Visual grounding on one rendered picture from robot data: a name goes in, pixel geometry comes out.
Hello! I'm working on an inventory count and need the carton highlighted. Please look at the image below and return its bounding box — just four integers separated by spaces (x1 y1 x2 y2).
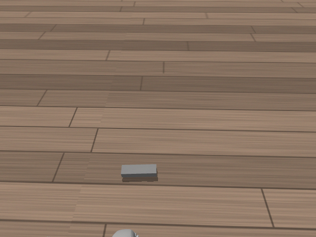
121 164 157 177

